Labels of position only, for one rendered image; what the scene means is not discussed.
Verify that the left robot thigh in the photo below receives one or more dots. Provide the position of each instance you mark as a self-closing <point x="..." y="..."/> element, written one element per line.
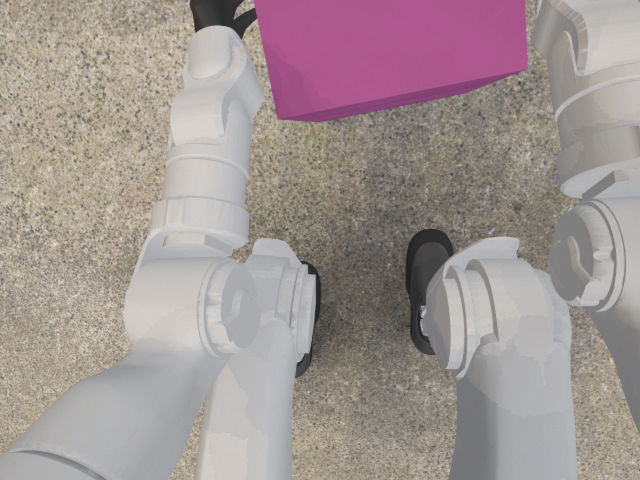
<point x="246" y="424"/>

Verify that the robot right upper arm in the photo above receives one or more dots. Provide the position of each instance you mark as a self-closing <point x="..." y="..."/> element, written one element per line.
<point x="595" y="263"/>

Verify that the left robot forearm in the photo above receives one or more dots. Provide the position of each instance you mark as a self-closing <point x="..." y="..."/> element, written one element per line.
<point x="202" y="211"/>

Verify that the robot left foot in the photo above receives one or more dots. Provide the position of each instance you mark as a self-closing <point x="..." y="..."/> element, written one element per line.
<point x="303" y="365"/>

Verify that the carton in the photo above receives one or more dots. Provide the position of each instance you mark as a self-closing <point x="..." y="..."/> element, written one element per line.
<point x="329" y="59"/>

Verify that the left robot hand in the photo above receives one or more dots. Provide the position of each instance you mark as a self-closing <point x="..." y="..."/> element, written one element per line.
<point x="221" y="13"/>

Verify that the right robot forearm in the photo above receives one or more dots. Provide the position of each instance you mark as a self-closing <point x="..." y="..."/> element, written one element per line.
<point x="592" y="49"/>

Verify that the robot left upper arm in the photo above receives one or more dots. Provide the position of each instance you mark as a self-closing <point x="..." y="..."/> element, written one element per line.
<point x="185" y="318"/>

